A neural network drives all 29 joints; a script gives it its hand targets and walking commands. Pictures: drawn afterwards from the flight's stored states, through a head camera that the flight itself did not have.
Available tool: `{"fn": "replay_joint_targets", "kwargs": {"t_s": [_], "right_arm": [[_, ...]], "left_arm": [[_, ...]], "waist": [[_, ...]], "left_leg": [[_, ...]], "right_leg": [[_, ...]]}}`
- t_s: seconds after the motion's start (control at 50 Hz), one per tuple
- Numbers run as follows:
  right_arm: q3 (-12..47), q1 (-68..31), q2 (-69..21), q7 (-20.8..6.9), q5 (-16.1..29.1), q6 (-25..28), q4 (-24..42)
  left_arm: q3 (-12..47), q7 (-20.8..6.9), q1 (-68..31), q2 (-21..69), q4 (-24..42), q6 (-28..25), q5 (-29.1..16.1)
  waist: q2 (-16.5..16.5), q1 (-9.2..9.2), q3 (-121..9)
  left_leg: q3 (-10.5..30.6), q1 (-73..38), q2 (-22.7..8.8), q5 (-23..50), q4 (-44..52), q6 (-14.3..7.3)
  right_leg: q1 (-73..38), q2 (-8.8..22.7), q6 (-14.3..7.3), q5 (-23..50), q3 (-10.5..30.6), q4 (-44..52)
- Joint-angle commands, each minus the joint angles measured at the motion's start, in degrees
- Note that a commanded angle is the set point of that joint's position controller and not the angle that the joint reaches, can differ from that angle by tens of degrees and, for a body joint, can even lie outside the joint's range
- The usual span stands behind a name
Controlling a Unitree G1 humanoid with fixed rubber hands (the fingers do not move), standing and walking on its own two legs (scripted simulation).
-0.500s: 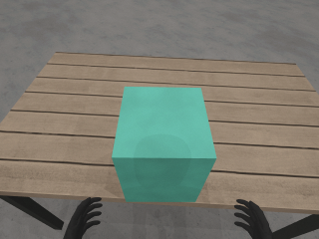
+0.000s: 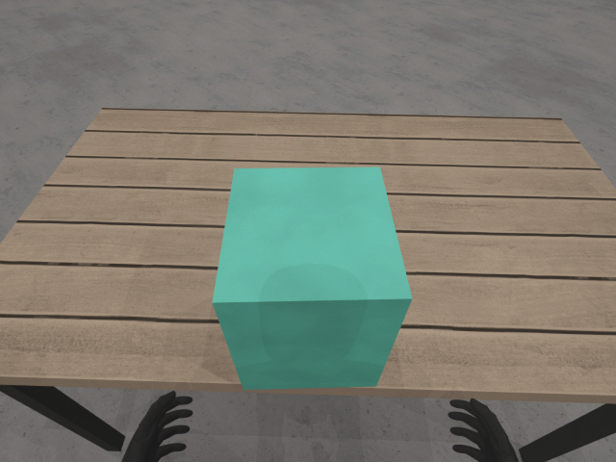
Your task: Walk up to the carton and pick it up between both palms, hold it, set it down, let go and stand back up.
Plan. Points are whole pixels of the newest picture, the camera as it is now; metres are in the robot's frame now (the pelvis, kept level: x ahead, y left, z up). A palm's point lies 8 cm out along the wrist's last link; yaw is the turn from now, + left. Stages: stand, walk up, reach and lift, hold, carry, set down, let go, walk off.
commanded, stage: set down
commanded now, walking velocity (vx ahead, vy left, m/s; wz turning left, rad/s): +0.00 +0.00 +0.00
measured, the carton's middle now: (308, 283) +0.35 +0.04 +0.02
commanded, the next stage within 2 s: let go in 0.32 s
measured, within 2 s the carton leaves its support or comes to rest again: neither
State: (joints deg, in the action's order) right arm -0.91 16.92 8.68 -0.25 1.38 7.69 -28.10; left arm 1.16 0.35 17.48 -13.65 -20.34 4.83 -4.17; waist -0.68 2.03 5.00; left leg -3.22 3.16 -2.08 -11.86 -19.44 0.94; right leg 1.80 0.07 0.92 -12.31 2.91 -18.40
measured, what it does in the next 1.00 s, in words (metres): stands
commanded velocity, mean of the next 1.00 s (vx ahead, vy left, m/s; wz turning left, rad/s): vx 0.00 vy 0.00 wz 0.00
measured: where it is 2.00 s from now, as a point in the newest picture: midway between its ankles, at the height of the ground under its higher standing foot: outside the picture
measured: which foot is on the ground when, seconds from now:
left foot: down 0.00-1.00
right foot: down 0.00-1.00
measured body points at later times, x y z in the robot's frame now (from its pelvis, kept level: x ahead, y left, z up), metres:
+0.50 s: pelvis +0.01 +0.00 +0.00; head +0.02 +0.00 +0.45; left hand +0.16 +0.23 -0.09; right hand +0.17 -0.22 -0.10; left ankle -0.01 +0.12 -0.75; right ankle -0.02 -0.13 -0.75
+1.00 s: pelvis +0.00 +0.00 -0.01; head +0.01 +0.01 +0.44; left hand +0.14 +0.26 -0.11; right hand +0.13 -0.27 -0.11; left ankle -0.01 +0.12 -0.75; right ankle -0.02 -0.13 -0.75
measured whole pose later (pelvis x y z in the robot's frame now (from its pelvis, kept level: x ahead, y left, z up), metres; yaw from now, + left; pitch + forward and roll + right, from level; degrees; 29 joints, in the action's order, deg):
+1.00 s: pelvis +0.00 +0.00 -0.01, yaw +2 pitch -2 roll +0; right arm -2.5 11.0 15.4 0.1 -1.9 4.0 -49.0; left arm -1.7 0.4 10.3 -15.2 -39.8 1.4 2.2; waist -1.4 0.5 2.2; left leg -1.5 8.8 -2.0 -14.8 -25.7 1.1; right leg 6.7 0.4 0.8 -15.8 0.5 -24.5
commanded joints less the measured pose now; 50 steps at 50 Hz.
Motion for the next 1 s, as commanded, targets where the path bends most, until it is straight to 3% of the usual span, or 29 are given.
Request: {"fn": "replay_joint_targets", "kwargs": {"t_s": [0.0,0.16,0.32,0.6,0.8,0.82,0.86,0.98], "right_arm": [[-2.0,-3.6,5.8,0.0,-0.4,3.1,5.0],[-2.7,-6.9,7.5,-0.8,-1.0,5.0,-0.7],[-2.0,-8.4,8.2,-0.7,-1.3,6.6,-4.5],[-2.7,-11.7,9.6,-0.5,-2.0,7.8,-9.3],[-2.4,-12.3,9.8,-0.8,-1.8,8.3,-11.2],[-5.6,-4.3,19.2,0.7,-3.6,2.1,-16.1],[-6.0,-5.7,19.4,1.3,-3.7,-1.4,-15.7],[-4.6,-7.4,17.9,0.8,-3.1,-3.4,-16.4]], "left_arm": [[-2.7,0.0,-4.3,-6.7,6.9,-2.0,1.3],[-2.3,0.6,-6.7,-5.7,4.2,-1.1,2.6],[-2.5,0.3,-8.1,-5.0,2.0,-0.6,3.0],[-3.1,0.3,-11.8,-3.9,-1.6,-0.6,4.6],[-2.7,0.6,-12.5,-2.7,-2.2,-0.8,5.4],[-7.5,1.3,-6.8,-14.9,-9.9,-3.5,6.7],[-7.3,1.1,-6.8,-13.9,-11.8,-4.2,6.3],[-5.9,0.3,-9.5,-11.4,-16.5,-6.1,6.7]], "waist": [[2.1,-0.29,-3.9],[3.0,-0.59,-5.0],[1.2,-1.02,-6.2],[-0.5,-1.62,-7.4],[0.7,-1.63,-8.2],[-0.6,-0.46,-9.7],[-1.2,-1.21,-9.4],[1.4,-1.49,-7.5]], "left_leg": [[-2.3,-5.6,2.0,16.5,0.2,2.0],[-1.7,-6.9,2.0,18.5,-0.7,2.6],[-1.7,-8.9,2.2,21.7,-1.9,2.5],[-1.8,-8.5,2.6,20.1,-2.6,1.8],[-1.6,-8.3,2.8,19.4,-2.6,1.6],[4.3,2.0,-4.3,23.1,-4.8,-1.3],[4.3,2.3,-4.0,20.4,-4.3,-2.4],[4.7,4.3,-3.5,16.6,-4.3,-3.2]], "right_leg": [[7.2,-1.1,-2.3,7.6,-2.6,4.4],[7.6,-1.7,-2.6,8.9,-3.7,3.4],[8.2,-1.7,-2.0,12.1,-4.1,3.4],[8.3,-1.3,-0.9,15.5,-4.6,2.6],[8.3,-1.1,-0.8,15.5,-4.8,2.1],[4.3,5.0,-1.9,17.7,-0.3,-4.5],[3.4,4.9,-1.7,16.4,0.0,-3.8],[6.1,5.7,-2.3,15.4,0.2,-3.3]]}}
